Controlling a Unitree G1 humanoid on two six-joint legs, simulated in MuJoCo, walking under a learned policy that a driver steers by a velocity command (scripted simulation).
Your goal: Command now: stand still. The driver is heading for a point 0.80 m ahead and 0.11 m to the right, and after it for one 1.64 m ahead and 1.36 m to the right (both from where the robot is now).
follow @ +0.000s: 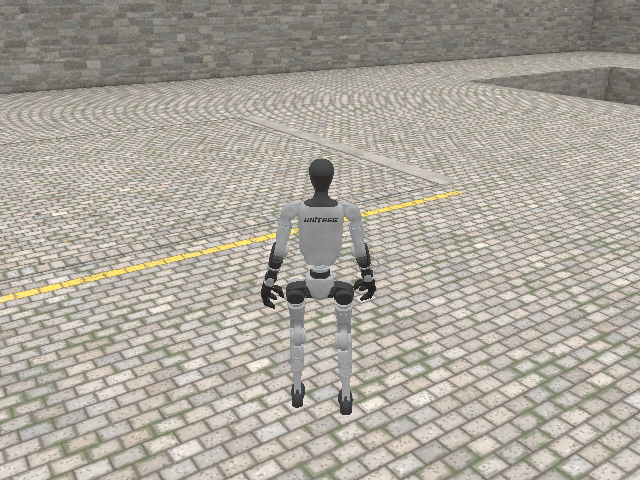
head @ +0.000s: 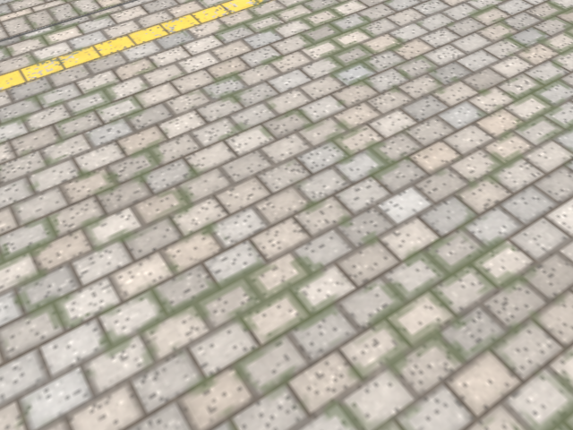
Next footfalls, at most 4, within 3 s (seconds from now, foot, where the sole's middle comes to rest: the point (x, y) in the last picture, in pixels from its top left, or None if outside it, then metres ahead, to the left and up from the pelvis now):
0.78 right None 0.44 -0.13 -0.77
1.34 left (265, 332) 0.76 0.10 -0.77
1.86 right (374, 259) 1.00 -0.20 -0.77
2.36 left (353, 172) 1.35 -0.17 -0.77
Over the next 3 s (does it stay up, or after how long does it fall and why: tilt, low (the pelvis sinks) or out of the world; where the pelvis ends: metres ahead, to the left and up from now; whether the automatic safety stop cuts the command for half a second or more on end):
stays up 1.35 -0.43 -0.01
